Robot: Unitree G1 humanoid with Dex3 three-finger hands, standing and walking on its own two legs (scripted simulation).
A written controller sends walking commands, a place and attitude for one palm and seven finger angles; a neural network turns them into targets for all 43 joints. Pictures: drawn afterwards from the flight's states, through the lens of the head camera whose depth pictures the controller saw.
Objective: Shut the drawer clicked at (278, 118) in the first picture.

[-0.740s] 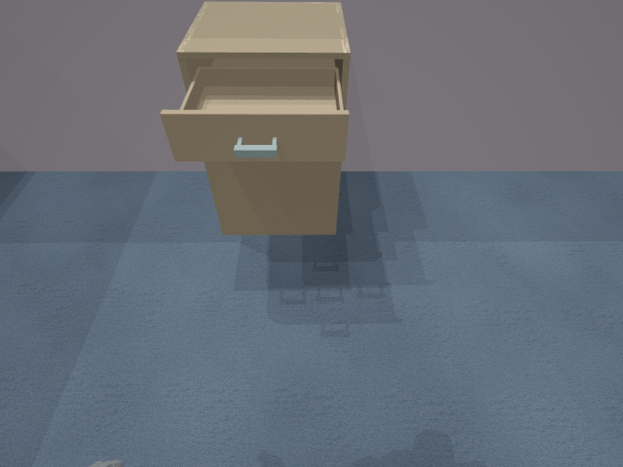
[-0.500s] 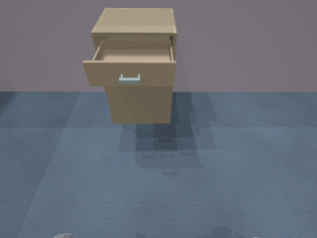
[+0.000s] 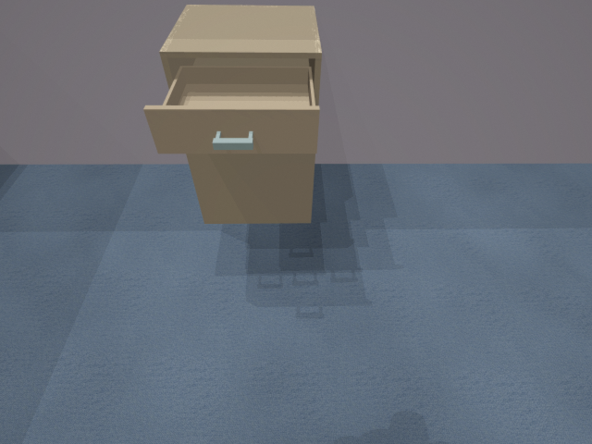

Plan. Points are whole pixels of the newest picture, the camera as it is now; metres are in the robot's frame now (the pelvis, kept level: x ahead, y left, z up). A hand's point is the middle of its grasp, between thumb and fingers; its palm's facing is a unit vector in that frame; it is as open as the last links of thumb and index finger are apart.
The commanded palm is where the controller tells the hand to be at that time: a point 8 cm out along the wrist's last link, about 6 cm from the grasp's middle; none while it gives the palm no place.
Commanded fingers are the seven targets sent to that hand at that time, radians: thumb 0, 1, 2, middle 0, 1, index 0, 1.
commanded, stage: stand and wait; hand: left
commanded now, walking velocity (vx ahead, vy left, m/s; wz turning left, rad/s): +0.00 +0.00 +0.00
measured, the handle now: (234, 139) +0.84 +0.21 -0.08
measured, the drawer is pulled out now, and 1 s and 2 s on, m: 0.30 0.30 0.30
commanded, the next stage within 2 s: look at it before walking up in 0.08 s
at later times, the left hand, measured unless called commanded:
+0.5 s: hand out of the picture +0.06 +0.24 -0.16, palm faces -0.02 -0.95 -0.31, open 7.4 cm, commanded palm none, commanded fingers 0.00 0.90 0.90 -0.20 -0.30 -0.20 -0.30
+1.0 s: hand out of the picture +0.04 +0.22 -0.18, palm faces +0.01 -0.97 -0.24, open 7.4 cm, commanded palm none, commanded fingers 0.00 0.90 0.90 -0.20 -0.30 -0.20 -0.30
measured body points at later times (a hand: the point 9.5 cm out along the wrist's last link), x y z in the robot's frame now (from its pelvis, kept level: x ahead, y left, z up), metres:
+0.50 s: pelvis +0.00 +0.00 +0.00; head +0.00 +0.00 +0.45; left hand +0.07 +0.28 -0.14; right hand +0.06 -0.28 -0.14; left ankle +0.01 +0.13 -0.74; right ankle +0.02 -0.11 -0.74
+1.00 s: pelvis +0.02 +0.01 -0.01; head +0.01 +0.01 +0.44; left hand +0.04 +0.27 -0.16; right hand +0.05 -0.25 -0.15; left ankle +0.01 +0.13 -0.74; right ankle +0.02 -0.11 -0.74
